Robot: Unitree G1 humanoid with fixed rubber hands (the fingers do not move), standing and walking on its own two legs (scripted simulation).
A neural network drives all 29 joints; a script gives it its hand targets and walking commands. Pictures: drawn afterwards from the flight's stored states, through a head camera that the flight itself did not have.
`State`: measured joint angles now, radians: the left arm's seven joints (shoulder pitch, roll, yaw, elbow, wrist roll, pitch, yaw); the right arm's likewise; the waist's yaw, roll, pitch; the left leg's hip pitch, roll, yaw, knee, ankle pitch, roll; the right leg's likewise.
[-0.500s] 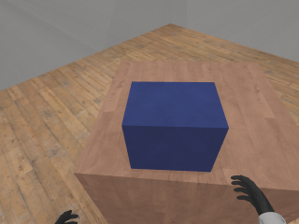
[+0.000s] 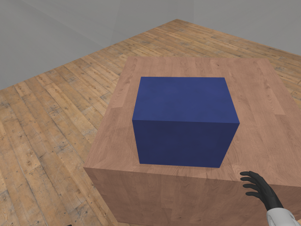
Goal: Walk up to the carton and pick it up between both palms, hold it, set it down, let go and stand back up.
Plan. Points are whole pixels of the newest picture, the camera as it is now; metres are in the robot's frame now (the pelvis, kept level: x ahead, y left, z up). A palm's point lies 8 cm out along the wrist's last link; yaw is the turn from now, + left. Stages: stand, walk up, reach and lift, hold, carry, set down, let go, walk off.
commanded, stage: stand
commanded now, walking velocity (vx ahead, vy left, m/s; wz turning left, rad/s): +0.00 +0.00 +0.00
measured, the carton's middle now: (180, 122) +0.44 -0.06 +0.03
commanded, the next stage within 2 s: none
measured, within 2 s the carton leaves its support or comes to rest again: neither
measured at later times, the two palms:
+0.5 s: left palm out of the picture +0.10 +0.29 -0.09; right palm (270, 202) +0.21 -0.26 -0.02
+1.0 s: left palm out of the picture +0.08 +0.29 -0.10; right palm (270, 202) +0.21 -0.26 -0.02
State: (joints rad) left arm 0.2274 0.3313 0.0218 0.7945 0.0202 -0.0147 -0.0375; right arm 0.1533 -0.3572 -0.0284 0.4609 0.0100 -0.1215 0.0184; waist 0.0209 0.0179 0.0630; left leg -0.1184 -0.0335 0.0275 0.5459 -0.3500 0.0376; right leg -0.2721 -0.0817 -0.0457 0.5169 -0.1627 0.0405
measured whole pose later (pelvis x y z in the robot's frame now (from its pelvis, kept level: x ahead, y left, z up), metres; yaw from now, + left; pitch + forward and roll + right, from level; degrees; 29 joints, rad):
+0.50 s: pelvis +0.00 +0.00 +0.00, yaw +0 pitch -5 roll +0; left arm 0.17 0.35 0.02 0.89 0.01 -0.01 -0.04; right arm 0.15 -0.36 0.00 0.49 0.02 -0.14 0.01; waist 0.02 0.01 0.07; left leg -0.08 -0.03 0.02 0.49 -0.32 0.03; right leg -0.23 -0.08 -0.05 0.47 -0.15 0.04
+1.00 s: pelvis +0.00 +0.00 +0.01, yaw +0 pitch -5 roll +0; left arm 0.18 0.34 0.03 0.95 0.01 -0.01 -0.04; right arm 0.13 -0.35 0.00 0.52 0.02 -0.15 0.00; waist 0.03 0.00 0.07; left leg -0.07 -0.03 0.03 0.46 -0.30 0.03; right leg -0.23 -0.08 -0.05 0.44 -0.13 0.04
